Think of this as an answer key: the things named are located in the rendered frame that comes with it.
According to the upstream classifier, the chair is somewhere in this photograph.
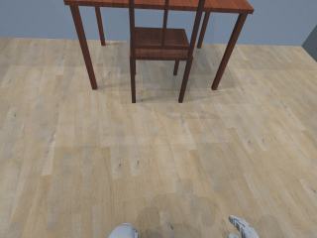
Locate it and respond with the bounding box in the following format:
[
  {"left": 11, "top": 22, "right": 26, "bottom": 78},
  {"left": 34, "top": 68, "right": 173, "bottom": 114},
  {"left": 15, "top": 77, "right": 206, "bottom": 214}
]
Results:
[{"left": 129, "top": 0, "right": 206, "bottom": 103}]

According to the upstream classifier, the table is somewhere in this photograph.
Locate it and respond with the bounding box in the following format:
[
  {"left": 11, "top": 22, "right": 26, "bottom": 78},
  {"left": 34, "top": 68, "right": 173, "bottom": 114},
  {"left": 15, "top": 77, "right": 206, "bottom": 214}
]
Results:
[{"left": 63, "top": 0, "right": 255, "bottom": 90}]

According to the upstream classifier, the left robot thigh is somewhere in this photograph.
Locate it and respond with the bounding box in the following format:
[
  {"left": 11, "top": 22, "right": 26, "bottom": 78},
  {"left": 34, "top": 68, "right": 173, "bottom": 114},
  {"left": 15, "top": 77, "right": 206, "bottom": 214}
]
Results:
[{"left": 108, "top": 225, "right": 138, "bottom": 238}]

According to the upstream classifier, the right robot hand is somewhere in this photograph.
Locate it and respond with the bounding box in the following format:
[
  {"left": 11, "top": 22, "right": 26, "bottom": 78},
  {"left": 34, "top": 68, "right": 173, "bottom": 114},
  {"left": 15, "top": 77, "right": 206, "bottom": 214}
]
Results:
[{"left": 228, "top": 215, "right": 260, "bottom": 238}]

